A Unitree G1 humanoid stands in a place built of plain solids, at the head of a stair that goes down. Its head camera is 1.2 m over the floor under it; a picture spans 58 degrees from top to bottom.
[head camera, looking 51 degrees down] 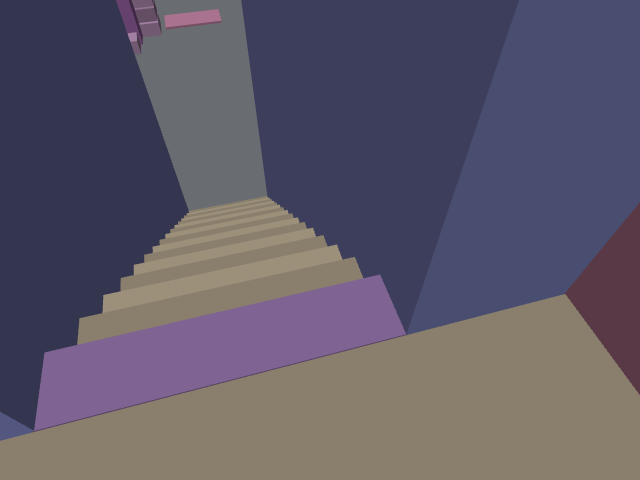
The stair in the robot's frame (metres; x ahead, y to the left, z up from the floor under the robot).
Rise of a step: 0.20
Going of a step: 0.23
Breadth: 1.07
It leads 15 degrees to the left of straight ahead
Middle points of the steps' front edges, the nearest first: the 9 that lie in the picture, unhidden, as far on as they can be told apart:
0.69 0.31 0.00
0.91 0.37 -0.20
1.13 0.43 -0.40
1.35 0.49 -0.60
1.58 0.55 -0.80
1.80 0.61 -1.00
2.02 0.67 -1.20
2.24 0.73 -1.39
2.47 0.79 -1.59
